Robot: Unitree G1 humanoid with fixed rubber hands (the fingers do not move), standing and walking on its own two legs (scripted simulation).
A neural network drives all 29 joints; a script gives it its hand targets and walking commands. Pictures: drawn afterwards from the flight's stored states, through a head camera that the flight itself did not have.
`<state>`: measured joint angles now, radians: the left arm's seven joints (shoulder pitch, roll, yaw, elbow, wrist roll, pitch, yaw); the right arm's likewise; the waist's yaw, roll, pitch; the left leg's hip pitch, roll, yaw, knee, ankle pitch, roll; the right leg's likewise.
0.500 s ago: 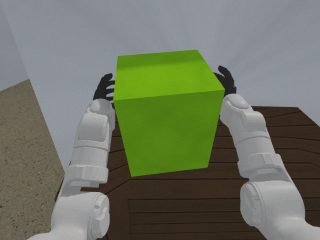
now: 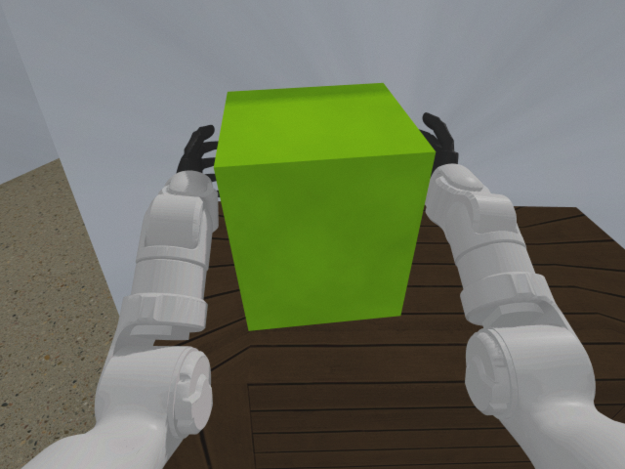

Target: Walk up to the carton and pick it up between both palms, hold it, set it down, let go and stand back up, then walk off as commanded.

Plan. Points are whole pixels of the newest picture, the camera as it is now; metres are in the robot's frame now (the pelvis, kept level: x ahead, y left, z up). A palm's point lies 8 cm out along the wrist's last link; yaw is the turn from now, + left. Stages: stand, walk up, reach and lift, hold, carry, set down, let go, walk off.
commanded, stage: hold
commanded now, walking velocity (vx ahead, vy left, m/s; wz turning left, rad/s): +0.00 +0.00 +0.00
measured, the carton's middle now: (316, 206) +0.41 +0.02 +0.21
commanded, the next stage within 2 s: none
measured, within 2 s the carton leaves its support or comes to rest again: neither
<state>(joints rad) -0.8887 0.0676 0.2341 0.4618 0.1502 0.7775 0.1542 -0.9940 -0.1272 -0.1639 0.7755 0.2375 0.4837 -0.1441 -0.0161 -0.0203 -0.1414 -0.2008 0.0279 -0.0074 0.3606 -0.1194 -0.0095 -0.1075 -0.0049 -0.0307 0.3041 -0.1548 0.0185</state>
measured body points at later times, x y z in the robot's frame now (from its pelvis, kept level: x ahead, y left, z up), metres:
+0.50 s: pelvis +0.00 +0.01 +0.00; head -0.09 +0.03 +0.44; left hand +0.36 +0.18 +0.27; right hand +0.39 -0.12 +0.29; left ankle +0.05 +0.12 -0.75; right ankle +0.01 -0.13 -0.75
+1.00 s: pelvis +0.00 +0.00 +0.00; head -0.07 +0.01 +0.44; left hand +0.39 +0.17 +0.27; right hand +0.41 -0.13 +0.30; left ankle +0.05 +0.12 -0.75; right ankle +0.01 -0.13 -0.75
